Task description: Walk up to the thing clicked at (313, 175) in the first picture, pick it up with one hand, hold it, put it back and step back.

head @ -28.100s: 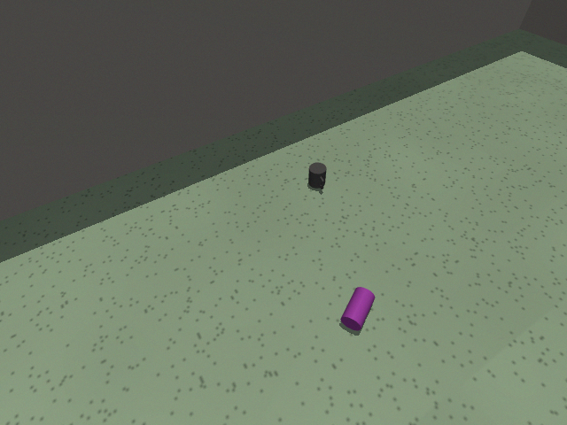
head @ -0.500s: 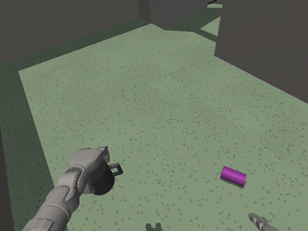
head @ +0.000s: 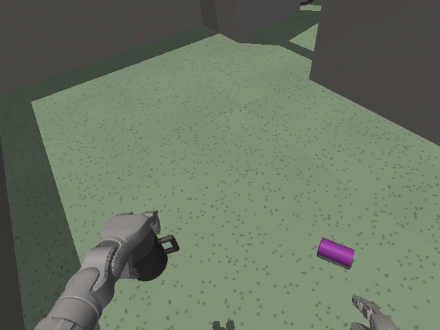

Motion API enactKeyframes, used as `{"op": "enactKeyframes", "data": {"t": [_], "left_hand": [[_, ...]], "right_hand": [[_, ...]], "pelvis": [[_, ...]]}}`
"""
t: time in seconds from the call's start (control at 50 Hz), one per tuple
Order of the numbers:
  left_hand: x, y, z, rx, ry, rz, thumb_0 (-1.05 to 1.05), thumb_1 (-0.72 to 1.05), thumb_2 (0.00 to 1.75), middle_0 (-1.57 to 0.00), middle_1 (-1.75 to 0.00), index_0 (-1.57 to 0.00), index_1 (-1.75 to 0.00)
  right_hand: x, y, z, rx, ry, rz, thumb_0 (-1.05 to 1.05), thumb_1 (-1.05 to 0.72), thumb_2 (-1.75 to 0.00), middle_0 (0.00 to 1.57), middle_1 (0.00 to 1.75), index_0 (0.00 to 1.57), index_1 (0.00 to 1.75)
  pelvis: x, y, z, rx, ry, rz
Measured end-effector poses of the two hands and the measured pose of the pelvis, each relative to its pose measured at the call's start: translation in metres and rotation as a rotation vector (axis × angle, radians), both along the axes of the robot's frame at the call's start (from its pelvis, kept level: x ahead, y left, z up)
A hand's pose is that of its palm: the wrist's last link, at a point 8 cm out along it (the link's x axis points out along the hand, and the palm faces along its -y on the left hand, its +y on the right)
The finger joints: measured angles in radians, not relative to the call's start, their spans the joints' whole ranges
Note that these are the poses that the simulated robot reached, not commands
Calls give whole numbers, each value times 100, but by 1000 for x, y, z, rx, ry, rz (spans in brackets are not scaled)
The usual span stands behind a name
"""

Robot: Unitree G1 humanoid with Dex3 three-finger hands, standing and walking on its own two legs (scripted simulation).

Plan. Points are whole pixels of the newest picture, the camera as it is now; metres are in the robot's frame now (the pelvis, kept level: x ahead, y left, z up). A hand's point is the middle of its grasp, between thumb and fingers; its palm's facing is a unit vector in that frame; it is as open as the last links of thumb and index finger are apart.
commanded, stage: hold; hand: left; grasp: from above
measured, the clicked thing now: (149, 250) +0.31 +0.20 -0.07
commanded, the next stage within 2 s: crouch in 0.22 s
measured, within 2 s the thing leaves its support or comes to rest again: neither
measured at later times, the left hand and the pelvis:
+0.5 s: hand (131, 253) +0.29 +0.23 -0.04, palm faces -0.46 -0.05 -0.89, open 11.3 cm; pelvis +0.00 +0.00 +0.00, yaw +0 degrees
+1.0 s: hand (149, 264) +0.34 +0.26 -0.24, palm faces -0.42 +0.04 -0.91, open 11.4 cm; pelvis -0.03 +0.01 -0.13, yaw +1 degrees
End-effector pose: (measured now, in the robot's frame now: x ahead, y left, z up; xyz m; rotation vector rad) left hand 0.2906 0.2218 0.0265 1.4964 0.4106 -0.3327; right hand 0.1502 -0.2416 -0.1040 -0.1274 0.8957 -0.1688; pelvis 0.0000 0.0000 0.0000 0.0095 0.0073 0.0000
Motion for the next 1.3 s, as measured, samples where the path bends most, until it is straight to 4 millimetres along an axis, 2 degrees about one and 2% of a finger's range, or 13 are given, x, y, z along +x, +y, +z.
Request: {"op": "enactKeyframes", "data": {"t": [0.26,0.38,0.5,0.6,0.72,0.82,0.96,1.08,1.18,1.3], "left_hand": [[5,4,6,6,-20,5,1,-18,85,-36,-114,-35,-106],[4,5,3,1,-6,-1,1,-18,84,-35,-114,-34,-106],[2,6,-8,3,1,-5,1,-18,85,-35,-115,-34,-106],[1,9,-29,15,1,-2,1,-19,86,-35,-115,-34,-106],[7,14,-69,50,10,-4,1,-19,86,-35,-116,-34,-107],[23,20,-112,82,-9,-18,1,-20,87,-35,-116,-34,-108],[51,29,-184,102,-38,-13,1,-20,87,-34,-117,-34,-108],[66,37,-245,105,-41,6,1,-20,87,-33,-117,-33,-109],[72,44,-294,103,-15,15,1,-19,88,-33,-118,-33,-109],[77,53,-353,89,16,9,0,-20,88,-33,-118,-33,-109]], "right_hand": [[-1,0,1,-4,10,-11,1,-91,-90,20,29,20,30],[-1,1,2,-3,7,-14,1,-91,-90,20,29,20,30],[-1,2,1,-6,16,-10,1,-90,-90,20,30,20,30],[-7,0,-4,-18,48,-4,1,-89,-90,20,30,20,30],[-28,-10,-22,-53,127,1,1,-89,-90,20,30,20,30],[-57,-23,-53,-98,200,-15,0,-90,-90,20,30,20,30],[-107,-35,-115,-151,314,-61,0,-90,-90,20,29,20,30],[-144,-28,-173,-152,401,-90,0,-90,-90,20,29,20,30],[-160,-16,-219,-126,443,-82,0,-90,-90,20,29,20,30],[-161,-6,-267,-109,457,-34,0,-90,-90,20,29,20,30]], "pelvis": [[2,2,1,-1,-3,-1],[3,3,1,-1,-1,-3],[3,3,0,-1,6,1],[0,3,-3,-2,34,10],[-7,2,-18,-10,115,21],[-16,4,-50,-22,229,26],[-31,9,-113,-40,385,25],[-42,14,-168,-53,489,20],[-50,17,-208,-61,547,18],[-58,16,-253,-75,605,21]]}}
